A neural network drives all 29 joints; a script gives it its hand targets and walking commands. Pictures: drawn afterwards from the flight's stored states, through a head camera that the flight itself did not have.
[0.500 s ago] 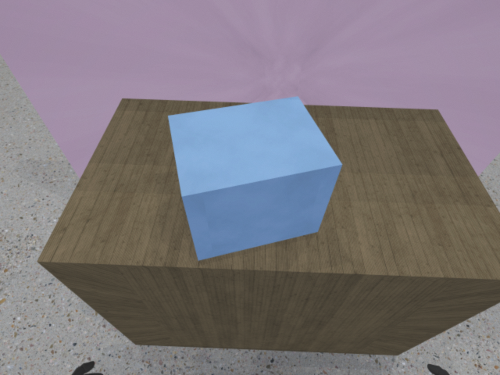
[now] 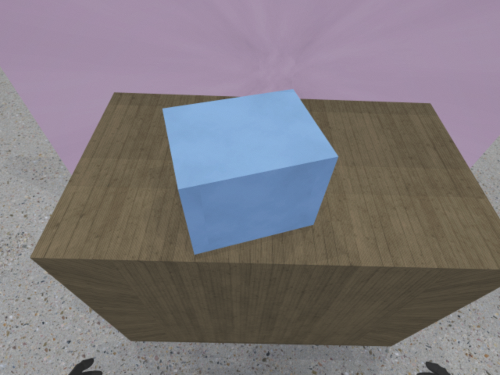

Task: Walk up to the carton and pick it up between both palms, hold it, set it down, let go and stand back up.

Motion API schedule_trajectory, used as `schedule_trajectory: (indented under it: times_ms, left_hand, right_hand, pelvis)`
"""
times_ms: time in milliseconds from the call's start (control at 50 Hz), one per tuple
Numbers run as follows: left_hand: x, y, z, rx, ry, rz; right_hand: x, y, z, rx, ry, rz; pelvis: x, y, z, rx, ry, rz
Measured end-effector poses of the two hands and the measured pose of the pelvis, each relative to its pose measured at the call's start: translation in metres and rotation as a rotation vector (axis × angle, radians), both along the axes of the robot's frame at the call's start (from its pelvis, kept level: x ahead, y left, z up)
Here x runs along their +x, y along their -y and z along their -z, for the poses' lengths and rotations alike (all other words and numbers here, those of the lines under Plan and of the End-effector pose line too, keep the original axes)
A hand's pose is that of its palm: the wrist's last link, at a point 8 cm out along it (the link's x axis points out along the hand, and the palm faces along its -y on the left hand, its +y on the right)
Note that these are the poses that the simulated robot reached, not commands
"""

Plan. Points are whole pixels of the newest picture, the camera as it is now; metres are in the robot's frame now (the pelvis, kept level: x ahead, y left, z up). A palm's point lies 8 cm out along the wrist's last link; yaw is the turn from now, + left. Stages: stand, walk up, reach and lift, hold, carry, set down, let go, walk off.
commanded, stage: reach and lift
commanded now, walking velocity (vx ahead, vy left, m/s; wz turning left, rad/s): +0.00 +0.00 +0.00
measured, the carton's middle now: (244, 171) +0.47 +0.02 +0.03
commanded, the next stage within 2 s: none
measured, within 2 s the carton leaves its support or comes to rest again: neither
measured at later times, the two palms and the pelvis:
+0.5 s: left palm (91, 355) +0.17 +0.26 -0.07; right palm (446, 344) +0.17 -0.31 -0.05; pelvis +0.01 -0.01 +0.00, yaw +2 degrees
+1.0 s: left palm (106, 346) +0.17 +0.22 -0.02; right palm (461, 343) +0.17 -0.31 -0.01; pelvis +0.01 +0.00 +0.01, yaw -1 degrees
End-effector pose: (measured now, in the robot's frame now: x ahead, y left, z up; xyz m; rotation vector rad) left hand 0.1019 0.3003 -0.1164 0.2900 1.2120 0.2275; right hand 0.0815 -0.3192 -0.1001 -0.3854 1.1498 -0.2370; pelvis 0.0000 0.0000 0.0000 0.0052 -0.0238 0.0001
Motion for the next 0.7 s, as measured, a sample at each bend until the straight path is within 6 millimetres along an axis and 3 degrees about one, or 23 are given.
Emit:
schedule_trajectory:
  times_ms: [100,160,220,300,440,540,700]
  left_hand:
    - [0.054,0.009,-0.008,0.042,0.026,0.046]
    - [0.085,0.025,-0.024,0.031,0.102,0.081]
    - [0.100,0.040,-0.041,0.006,0.176,0.091]
    - [0.098,0.048,-0.051,-0.023,0.223,0.058]
    - [0.073,0.041,-0.043,-0.032,0.212,-0.012]
    - [0.066,0.043,-0.052,-0.027,0.263,-0.021]
    - [0.073,0.056,-0.073,-0.034,0.366,-0.003]
  right_hand:
    - [0.046,-0.011,0.009,0.054,0.138,-0.072]
    - [0.068,-0.019,0.007,0.091,0.214,-0.078]
    - [0.080,-0.026,-0.001,0.125,0.265,-0.083]
    - [0.088,-0.025,-0.015,0.131,0.309,-0.102]
    - [0.093,-0.015,-0.042,0.084,0.323,-0.132]
    - [0.086,-0.012,-0.047,0.105,0.311,-0.112]
    - [0.078,-0.021,-0.050,0.165,0.375,-0.102]
  pelvis:
    - [-0.013,-0.002,0.015,-0.017,0.030,-0.002]
    - [-0.010,-0.002,0.016,-0.024,0.033,0.001]
    - [0.000,-0.002,0.013,-0.031,0.037,0.002]
    - [0.011,0.001,0.008,-0.030,0.059,-0.011]
    - [0.012,0.006,0.003,-0.022,0.083,-0.029]
    - [0.009,0.004,-0.001,-0.027,0.071,-0.024]
    - [0.008,-0.005,-0.004,-0.023,0.066,-0.002]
